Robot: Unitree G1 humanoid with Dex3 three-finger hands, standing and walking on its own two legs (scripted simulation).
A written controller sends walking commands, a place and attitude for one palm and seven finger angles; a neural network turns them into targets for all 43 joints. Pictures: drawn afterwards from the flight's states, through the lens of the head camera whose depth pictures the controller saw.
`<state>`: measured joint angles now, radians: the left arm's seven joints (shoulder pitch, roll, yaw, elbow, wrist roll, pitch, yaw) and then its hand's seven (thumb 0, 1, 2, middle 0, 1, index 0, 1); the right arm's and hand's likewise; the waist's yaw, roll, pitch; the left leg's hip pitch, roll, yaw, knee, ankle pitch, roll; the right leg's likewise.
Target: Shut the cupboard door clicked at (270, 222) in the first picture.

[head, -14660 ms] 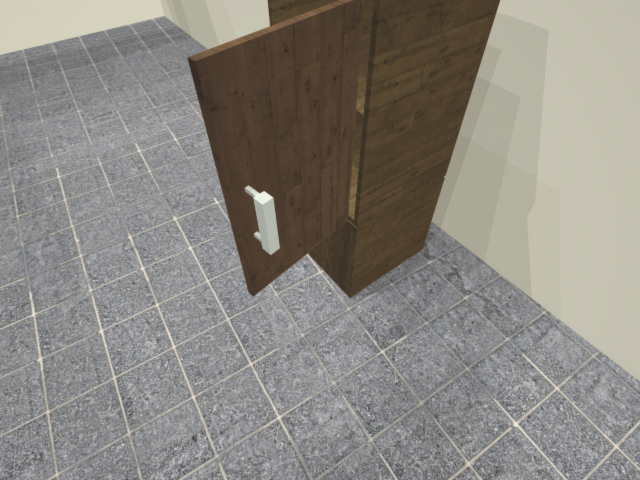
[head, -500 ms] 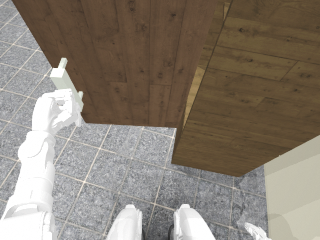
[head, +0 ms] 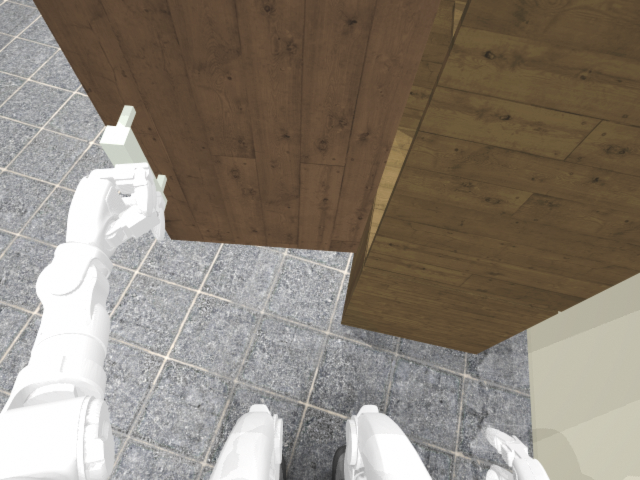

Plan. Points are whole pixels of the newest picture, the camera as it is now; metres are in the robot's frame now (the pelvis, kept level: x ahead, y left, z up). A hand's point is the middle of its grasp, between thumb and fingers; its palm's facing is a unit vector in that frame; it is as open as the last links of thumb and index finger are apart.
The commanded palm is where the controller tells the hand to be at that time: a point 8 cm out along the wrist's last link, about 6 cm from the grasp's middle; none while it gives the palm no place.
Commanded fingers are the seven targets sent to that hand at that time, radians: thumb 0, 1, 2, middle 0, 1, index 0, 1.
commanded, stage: push the door shut along its arc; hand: left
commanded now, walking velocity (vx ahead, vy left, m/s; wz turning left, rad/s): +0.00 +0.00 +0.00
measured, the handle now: (142, 163) +0.50 +0.24 +0.03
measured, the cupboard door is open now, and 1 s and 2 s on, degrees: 99 78 67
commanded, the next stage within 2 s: pull the fist back off the door in 1.62 s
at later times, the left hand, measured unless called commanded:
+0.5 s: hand (162, 178) +0.47 +0.21 +0.04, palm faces -0.20 -0.98 -0.04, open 3.2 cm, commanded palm +0.49 +0.23 +0.04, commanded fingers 0.00 0.90 0.90 -1.30 -1.50 -1.30 -1.50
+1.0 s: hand (188, 143) +0.53 +0.18 +0.04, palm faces -0.31 -0.95 -0.03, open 3.1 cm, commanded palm +0.55 +0.19 +0.04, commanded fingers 0.00 0.90 0.90 -1.30 -1.50 -1.30 -1.50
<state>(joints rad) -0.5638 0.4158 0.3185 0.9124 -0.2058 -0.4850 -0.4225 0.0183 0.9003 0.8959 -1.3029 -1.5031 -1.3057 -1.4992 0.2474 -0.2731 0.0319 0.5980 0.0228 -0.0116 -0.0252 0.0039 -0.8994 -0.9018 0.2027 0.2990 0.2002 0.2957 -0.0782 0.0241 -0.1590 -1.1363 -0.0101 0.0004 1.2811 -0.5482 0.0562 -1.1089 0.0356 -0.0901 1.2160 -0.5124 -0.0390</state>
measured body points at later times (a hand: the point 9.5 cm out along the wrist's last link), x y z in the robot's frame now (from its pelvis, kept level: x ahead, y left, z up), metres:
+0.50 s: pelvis -0.01 +0.00 -0.02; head +0.14 +0.04 +0.41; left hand +0.48 +0.26 +0.05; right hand +0.03 -0.28 -0.12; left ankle +0.03 +0.08 -0.62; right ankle +0.03 -0.10 -0.62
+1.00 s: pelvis -0.01 +0.01 -0.02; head +0.17 +0.06 +0.39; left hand +0.54 +0.24 +0.05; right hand +0.00 -0.26 -0.12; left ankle +0.03 +0.08 -0.62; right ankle +0.03 -0.10 -0.62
